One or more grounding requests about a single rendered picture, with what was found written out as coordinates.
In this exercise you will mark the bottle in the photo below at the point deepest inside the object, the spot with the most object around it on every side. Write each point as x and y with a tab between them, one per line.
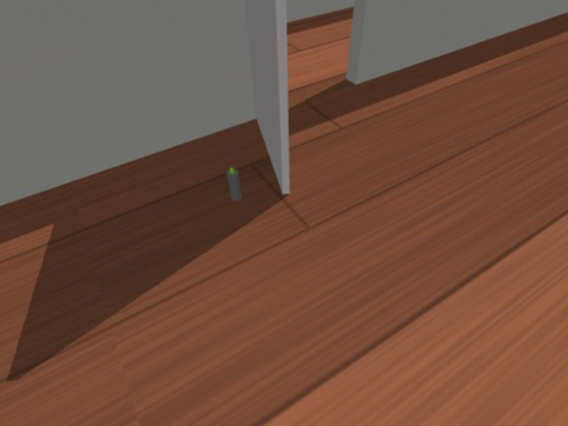
234	184

